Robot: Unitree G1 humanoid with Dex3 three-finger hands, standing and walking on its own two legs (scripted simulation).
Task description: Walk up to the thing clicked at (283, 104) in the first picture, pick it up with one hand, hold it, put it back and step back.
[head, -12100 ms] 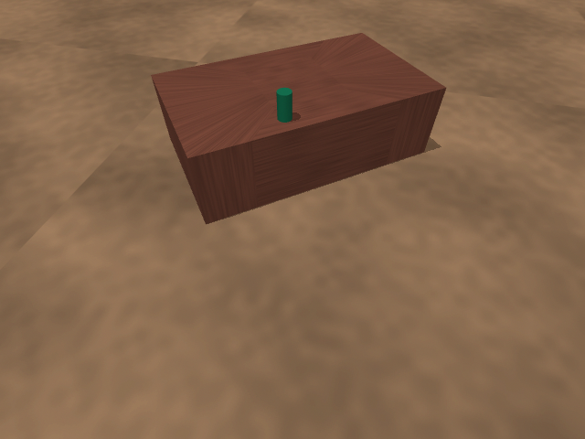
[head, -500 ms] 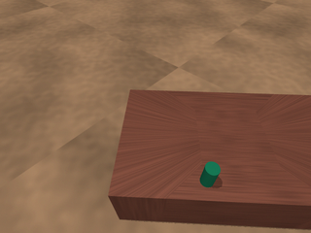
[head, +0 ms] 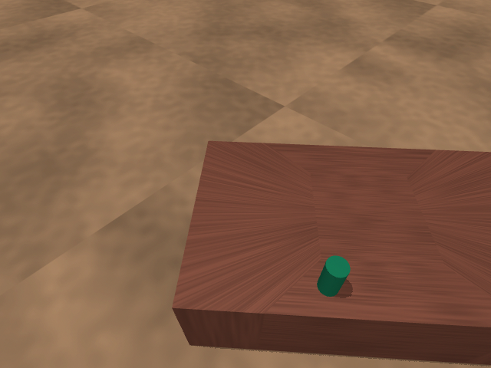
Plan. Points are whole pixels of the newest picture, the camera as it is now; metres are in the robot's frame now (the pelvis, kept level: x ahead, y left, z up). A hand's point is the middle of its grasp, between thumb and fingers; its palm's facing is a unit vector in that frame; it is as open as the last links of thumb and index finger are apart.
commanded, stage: stand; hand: right
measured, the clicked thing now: (332, 276) +0.43 -0.24 -0.33
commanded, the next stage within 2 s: go down in 0.56 s
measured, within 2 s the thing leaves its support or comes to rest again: neither
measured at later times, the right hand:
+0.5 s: hand out of the picture +0.08 -0.25 -0.16, palm faces -0.01 +0.94 -0.34, open 7.4 cm
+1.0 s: hand out of the picture +0.16 -0.26 -0.15, palm faces +0.05 +0.94 -0.35, open 13.2 cm
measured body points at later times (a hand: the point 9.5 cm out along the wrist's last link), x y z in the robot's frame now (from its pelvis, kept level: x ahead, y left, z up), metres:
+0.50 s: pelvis +0.01 +0.00 +0.00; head +0.01 +0.00 +0.45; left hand +0.08 +0.30 -0.13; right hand +0.08 -0.30 -0.13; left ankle -0.01 +0.11 -0.75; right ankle -0.01 -0.13 -0.75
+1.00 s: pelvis -0.01 +0.00 -0.01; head +0.02 +0.00 +0.43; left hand +0.10 +0.26 -0.13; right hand +0.15 -0.31 -0.12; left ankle -0.01 +0.11 -0.75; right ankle -0.01 -0.13 -0.75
